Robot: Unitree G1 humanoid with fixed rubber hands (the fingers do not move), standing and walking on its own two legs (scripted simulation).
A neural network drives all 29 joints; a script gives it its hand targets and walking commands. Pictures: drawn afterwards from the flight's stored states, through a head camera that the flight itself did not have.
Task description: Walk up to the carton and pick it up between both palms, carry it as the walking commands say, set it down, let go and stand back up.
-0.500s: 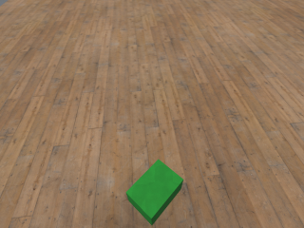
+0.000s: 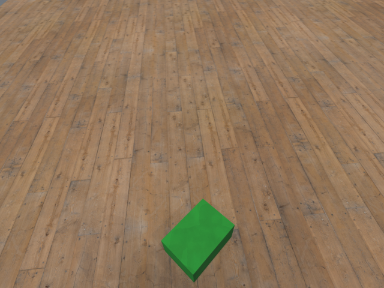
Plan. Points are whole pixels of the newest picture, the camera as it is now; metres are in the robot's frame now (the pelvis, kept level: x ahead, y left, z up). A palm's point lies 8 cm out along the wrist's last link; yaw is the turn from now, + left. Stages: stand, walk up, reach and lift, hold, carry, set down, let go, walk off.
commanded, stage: walk up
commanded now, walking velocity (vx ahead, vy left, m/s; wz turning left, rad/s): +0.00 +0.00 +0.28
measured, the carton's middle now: (198, 238) +0.46 +0.02 -0.69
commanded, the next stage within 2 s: none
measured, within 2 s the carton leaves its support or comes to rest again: neither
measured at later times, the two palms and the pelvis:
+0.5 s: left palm out of the picture +0.01 +0.27 -0.14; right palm out of the picture +0.03 -0.23 -0.13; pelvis -0.04 +0.01 +0.00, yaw +11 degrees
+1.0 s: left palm out of the picture -0.15 +0.15 -0.15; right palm out of the picture +0.14 -0.29 -0.12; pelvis -0.04 -0.07 -0.01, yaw +23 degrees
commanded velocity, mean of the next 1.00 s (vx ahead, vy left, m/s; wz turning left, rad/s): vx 0.03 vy -0.06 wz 0.39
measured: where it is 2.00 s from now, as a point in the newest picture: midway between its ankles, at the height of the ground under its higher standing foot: outside the picture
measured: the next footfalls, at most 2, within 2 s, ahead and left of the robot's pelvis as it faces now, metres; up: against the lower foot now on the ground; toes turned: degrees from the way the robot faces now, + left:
right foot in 0.68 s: +0.00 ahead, -0.16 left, +0.00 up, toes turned +10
left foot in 1.02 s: -0.05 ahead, +0.04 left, +0.00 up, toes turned +28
